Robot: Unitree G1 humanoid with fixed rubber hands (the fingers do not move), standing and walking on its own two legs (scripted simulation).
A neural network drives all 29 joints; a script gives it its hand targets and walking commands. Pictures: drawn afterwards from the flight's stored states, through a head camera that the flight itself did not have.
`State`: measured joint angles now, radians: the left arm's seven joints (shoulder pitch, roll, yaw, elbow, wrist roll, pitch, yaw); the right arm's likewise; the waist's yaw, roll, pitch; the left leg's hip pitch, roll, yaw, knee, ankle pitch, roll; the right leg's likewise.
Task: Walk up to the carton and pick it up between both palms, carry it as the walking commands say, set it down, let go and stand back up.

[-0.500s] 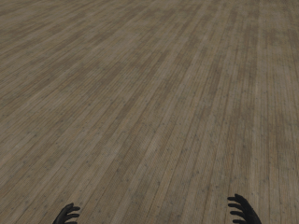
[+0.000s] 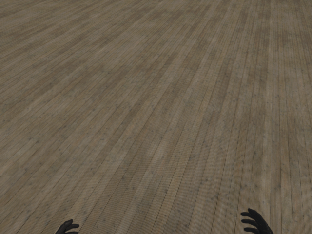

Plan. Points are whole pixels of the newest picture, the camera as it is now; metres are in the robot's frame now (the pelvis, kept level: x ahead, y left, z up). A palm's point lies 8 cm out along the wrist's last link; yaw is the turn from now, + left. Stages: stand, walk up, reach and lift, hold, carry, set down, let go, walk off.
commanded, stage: stand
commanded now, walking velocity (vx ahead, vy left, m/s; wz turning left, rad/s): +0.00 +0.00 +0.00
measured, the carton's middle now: out of the picture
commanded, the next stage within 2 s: walk up in 0.16 s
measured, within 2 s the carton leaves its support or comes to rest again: neither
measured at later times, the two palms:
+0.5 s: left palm out of the picture +0.06 +0.31 -0.09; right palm out of the picture +0.14 -0.26 -0.08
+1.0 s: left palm out of the picture -0.09 +0.47 -0.07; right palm (185, 198) +0.24 -0.08 -0.06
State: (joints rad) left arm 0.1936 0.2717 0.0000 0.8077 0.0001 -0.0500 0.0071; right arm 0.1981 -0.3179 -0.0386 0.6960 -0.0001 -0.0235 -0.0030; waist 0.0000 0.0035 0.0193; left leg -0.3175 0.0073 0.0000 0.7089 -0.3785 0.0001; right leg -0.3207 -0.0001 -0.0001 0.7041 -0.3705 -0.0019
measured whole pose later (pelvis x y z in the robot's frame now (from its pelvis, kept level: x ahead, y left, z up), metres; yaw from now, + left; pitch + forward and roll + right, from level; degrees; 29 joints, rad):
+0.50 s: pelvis -0.02 +0.01 +0.00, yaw +7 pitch +0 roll +0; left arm 0.19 0.33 0.00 0.82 0.00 -0.08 0.02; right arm 0.20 -0.36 -0.06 0.72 0.00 0.04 0.11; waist 0.00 0.00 0.01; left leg -0.47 0.03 0.00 0.87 -0.38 0.00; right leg -0.32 -0.09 -0.08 0.67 -0.35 0.00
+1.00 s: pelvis -0.03 +0.14 +0.01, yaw +28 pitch +2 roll +0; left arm 0.25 0.44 0.00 0.84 0.00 -0.11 0.03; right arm 0.18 -0.43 -0.11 0.70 0.00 0.06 0.18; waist -0.01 0.01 -0.02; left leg -0.53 0.06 -0.06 0.81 -0.32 0.00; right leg -0.27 -0.20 -0.22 0.60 -0.33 0.03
